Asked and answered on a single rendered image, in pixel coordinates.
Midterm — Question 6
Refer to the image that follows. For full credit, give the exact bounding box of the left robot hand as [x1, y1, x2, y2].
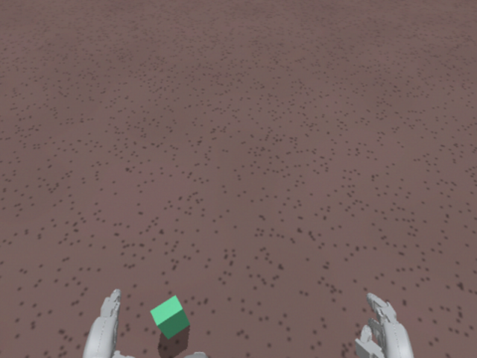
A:
[83, 289, 135, 358]

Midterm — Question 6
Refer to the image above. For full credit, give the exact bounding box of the right robot hand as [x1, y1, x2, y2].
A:
[356, 293, 414, 358]

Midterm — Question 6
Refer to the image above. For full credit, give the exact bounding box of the carton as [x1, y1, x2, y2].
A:
[151, 295, 190, 339]

